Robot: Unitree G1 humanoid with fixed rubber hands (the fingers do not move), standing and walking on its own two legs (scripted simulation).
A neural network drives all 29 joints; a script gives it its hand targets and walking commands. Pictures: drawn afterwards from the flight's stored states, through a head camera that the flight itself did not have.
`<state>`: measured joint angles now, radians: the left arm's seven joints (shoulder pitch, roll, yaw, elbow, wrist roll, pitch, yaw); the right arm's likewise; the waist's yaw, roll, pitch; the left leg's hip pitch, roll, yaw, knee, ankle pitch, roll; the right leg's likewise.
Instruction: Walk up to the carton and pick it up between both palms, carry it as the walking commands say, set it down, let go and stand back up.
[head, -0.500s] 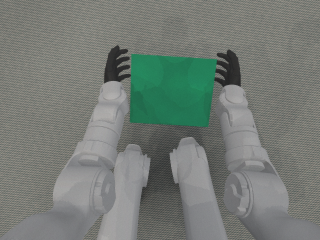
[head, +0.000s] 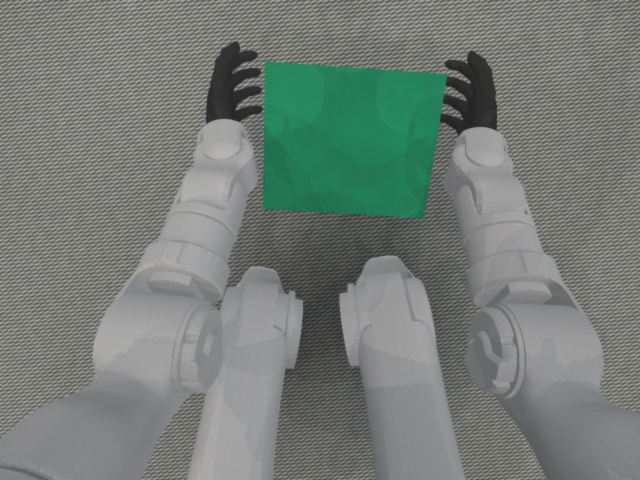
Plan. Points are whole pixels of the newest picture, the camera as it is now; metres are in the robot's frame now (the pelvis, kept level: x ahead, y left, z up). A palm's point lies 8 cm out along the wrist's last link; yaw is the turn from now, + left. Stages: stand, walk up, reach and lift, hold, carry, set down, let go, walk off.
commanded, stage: set down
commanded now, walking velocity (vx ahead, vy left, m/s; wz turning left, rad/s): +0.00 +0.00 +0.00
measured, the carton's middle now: (344, 137) +0.48 -0.07 -0.26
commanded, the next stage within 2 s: none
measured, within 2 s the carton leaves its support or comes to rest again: rests again in 1.54 s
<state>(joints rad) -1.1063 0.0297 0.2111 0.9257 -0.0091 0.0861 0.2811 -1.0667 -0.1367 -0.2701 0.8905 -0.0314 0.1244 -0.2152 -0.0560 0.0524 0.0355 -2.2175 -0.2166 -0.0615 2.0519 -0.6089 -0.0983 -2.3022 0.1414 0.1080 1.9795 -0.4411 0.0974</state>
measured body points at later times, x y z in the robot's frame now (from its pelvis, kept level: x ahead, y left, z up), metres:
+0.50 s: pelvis +0.01 +0.00 -0.03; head +0.35 -0.01 +0.27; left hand +0.51 +0.08 -0.21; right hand +0.48 -0.21 -0.21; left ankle +0.10 +0.12 -0.38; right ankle +0.14 -0.13 -0.38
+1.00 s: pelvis +0.00 +0.00 -0.03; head +0.34 -0.01 +0.26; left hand +0.51 +0.08 -0.21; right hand +0.48 -0.21 -0.21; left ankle +0.10 +0.11 -0.38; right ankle +0.13 -0.13 -0.38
